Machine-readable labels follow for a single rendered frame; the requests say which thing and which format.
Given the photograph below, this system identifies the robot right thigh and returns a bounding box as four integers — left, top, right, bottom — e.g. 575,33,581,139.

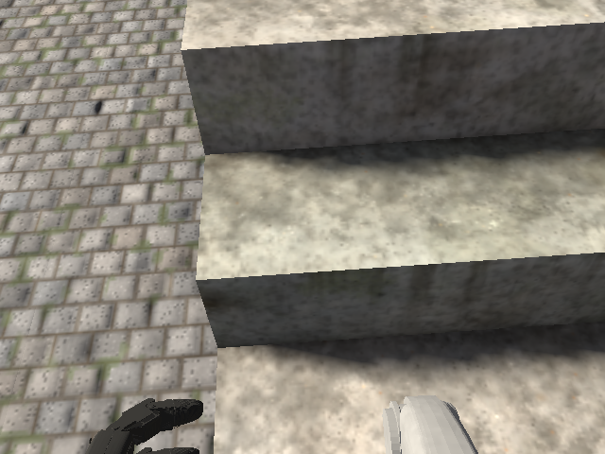
382,395,478,454

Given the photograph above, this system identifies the left robot hand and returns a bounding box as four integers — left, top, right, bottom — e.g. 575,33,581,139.
85,398,203,454

